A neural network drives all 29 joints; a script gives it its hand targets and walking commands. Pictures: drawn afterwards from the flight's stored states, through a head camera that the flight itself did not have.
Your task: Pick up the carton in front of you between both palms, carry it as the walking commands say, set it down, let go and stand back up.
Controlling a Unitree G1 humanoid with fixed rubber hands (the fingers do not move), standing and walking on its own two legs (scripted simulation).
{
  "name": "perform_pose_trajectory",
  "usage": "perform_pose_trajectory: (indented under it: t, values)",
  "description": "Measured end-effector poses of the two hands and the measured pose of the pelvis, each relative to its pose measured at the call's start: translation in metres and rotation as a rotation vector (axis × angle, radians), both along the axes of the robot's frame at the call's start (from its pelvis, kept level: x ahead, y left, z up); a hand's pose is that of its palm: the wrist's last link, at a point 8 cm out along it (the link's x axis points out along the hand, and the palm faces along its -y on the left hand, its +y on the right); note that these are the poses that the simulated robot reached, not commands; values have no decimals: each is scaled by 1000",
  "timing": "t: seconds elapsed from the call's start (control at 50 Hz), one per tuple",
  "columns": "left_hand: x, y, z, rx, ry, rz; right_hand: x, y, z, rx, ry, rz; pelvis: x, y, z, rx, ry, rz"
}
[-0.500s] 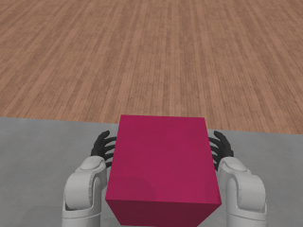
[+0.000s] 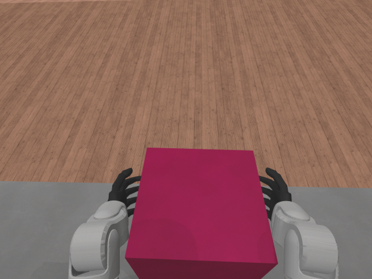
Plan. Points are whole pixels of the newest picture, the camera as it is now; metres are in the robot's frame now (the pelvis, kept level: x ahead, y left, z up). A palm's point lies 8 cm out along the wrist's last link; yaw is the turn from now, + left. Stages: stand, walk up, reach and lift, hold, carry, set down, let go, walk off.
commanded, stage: carry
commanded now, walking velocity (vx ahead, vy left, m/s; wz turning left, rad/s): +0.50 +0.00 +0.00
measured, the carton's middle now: (197, 224) +0.25 +0.00 +0.03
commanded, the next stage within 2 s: none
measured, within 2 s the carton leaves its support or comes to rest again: neither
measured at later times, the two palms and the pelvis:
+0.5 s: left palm (139, 105) +0.59 +0.17 +0.10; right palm (239, 103) +0.58 -0.13 +0.11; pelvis +0.34 +0.02 +0.00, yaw -2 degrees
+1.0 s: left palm (161, 38) +0.99 +0.13 +0.17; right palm (233, 37) +1.00 -0.17 +0.16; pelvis +0.67 -0.02 -0.01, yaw +0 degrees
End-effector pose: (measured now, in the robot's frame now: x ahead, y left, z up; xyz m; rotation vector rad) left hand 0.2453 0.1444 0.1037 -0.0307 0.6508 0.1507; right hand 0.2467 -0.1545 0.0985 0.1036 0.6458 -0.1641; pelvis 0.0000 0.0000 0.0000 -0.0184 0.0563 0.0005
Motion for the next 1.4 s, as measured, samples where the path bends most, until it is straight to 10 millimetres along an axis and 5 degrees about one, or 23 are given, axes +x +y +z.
perform_pose_trajectory:
  t: [0.08,0.22,0.36,0.46,0.52,0.7,0.84,1.0,1.2,1.4]
  values:
    - [38,-1,-9,-8,86,45,51,-1,-7,-8,85,44,40,-12,13,14,15,26]
    - [117,-1,7,-9,70,76,138,0,8,-22,68,80,124,-18,33,41,31,19]
    - [224,2,17,-14,-11,25,229,2,20,-29,-14,29,228,-3,26,33,19,6]
    - [312,17,3,-37,-57,-6,308,17,14,-54,-58,0,313,17,0,34,-6,-20]
    - [357,22,-4,-46,1,-23,347,22,8,-57,-1,-20,349,27,4,33,-2,-39]
    - [477,22,40,-61,-56,-48,459,22,54,-57,-58,-54,455,31,34,-9,18,-37]
    - [587,13,67,-65,-159,7,582,13,79,-25,-160,-22,555,12,26,12,7,-24]
    - [745,-13,62,29,-120,29,755,-15,57,-28,-123,65,668,-22,-6,24,-13,0]
    - [904,-31,62,-41,-54,56,914,-31,63,38,-53,9,777,-37,21,40,38,-9]
    - [1068,-25,54,-72,-79,32,1068,-26,63,18,-81,-34,936,-22,10,38,44,-39]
